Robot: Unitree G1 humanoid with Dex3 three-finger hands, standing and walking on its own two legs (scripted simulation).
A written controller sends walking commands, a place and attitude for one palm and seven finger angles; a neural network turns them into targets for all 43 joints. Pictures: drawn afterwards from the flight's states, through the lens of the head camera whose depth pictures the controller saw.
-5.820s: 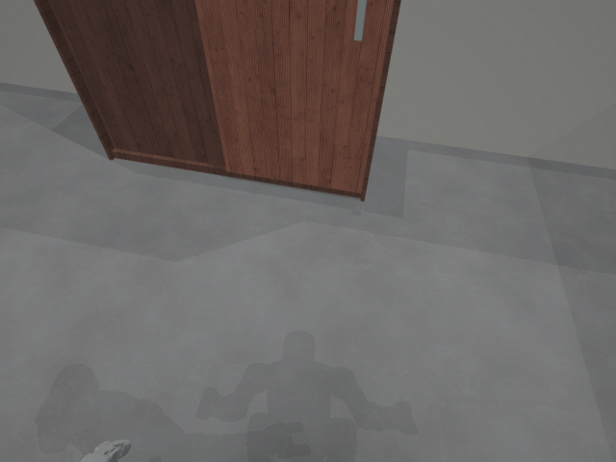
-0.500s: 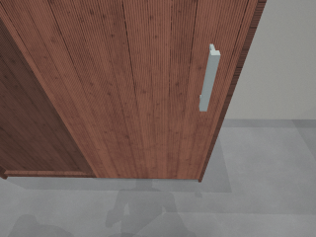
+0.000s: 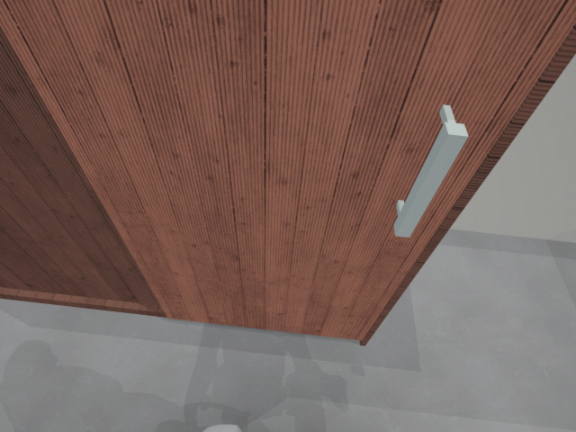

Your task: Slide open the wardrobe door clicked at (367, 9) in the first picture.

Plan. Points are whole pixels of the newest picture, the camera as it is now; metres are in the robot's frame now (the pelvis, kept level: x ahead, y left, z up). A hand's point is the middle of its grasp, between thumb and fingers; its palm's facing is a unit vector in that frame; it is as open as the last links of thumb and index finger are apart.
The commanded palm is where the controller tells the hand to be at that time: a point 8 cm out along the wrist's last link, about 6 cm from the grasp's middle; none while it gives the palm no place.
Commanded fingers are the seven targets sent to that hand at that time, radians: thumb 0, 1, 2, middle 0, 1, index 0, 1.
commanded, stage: come to a stop and stand still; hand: right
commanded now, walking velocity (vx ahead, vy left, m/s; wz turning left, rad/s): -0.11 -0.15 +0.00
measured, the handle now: (422, 177) +0.46 -0.16 +0.10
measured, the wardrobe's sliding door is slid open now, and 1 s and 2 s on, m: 0.00 0.00 0.00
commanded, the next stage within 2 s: look again from close up in 1.64 s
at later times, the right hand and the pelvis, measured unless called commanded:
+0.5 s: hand out of the picture -0.02 -0.22 -0.16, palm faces +0.07 +0.98 -0.20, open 7.4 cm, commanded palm none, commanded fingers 0.00 -0.90 -0.90 0.20 0.30 0.20 0.30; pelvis -0.04 -0.03 +0.02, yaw -1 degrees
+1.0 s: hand out of the picture -0.03 -0.20 -0.17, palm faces +0.04 +0.98 -0.20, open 7.3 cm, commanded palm none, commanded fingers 0.00 -0.90 -0.90 0.20 0.30 0.20 0.30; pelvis -0.06 -0.02 +0.00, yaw +0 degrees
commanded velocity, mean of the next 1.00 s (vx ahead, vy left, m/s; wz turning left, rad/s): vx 0.03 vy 0.02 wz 0.00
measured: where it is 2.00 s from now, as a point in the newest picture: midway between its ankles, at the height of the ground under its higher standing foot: outside the picture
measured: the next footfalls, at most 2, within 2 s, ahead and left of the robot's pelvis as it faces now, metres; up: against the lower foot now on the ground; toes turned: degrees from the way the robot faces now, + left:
right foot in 0.28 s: -0.03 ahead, -0.15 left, +0.00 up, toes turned -3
left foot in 0.58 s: +0.01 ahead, +0.08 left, +0.00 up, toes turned +4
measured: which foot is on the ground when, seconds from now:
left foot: down 0.00-0.32, up 0.34-0.56, down 0.58-1.00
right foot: up 0.00-0.26, down 0.28-1.00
